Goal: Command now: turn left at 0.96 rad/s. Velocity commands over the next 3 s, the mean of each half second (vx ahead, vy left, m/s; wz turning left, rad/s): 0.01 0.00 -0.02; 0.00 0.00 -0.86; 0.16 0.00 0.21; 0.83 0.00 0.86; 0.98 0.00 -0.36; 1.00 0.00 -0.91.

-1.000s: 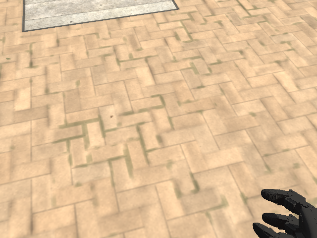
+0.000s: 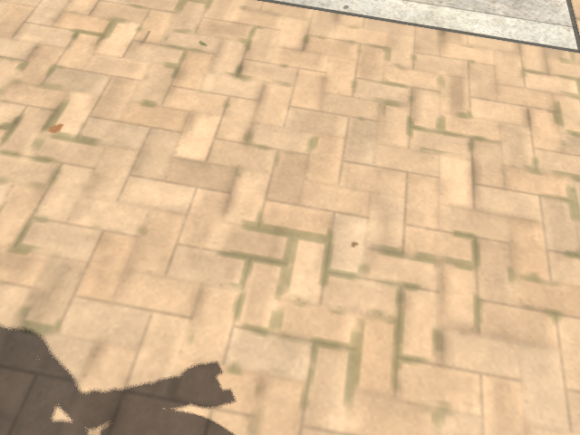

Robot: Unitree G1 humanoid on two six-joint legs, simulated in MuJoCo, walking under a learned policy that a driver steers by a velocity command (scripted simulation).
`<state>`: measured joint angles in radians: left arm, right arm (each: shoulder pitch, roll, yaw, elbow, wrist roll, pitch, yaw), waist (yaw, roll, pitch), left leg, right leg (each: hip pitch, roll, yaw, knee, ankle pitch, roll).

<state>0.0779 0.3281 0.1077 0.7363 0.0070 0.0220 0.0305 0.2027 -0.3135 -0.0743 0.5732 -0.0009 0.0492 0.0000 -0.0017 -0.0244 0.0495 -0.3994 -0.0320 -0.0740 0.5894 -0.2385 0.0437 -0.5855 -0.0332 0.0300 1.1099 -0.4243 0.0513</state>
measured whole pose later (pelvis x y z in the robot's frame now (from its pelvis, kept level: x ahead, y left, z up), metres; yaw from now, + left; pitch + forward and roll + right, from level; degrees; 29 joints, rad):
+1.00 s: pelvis +0.05 -0.05 +0.01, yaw -33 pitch +2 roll +3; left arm 0.19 0.33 0.07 0.65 -0.04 0.07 0.05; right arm 0.01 -0.29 -0.09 0.65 0.01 -0.02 0.00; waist 0.04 0.01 0.07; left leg -0.42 -0.12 -0.18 0.69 -0.31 -0.09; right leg -0.20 0.18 0.46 0.53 -0.30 -0.06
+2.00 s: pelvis +0.42 -0.08 -0.02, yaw +5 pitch +0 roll +1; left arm 0.34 0.28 0.01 0.75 -0.03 -0.14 0.01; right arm 0.24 -0.30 -0.06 0.62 0.01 -0.06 0.04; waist 0.03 0.00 0.06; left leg -0.42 -0.14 0.07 0.70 -0.29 0.15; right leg -0.28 -0.05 0.08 1.37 -0.34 -0.04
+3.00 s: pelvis +1.33 -0.13 +0.00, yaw -38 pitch -1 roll +4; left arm 0.22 0.35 0.06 0.63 -0.05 -0.02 -0.01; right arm 0.36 -0.32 -0.08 0.72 0.00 -0.11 0.00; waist -0.06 -0.05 0.03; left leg -0.13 -0.03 0.07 0.41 -0.27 -0.01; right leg -0.63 -0.07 0.02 1.32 -0.30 -0.06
